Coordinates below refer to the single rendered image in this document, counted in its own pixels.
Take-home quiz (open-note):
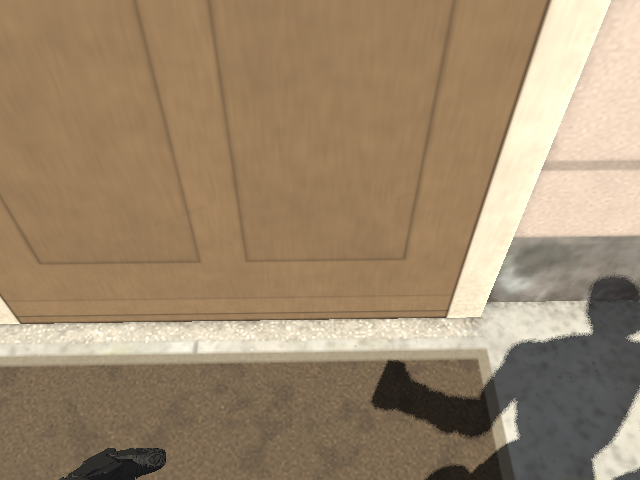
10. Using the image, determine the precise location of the robot left hand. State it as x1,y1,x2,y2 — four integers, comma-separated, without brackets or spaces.
59,448,166,480

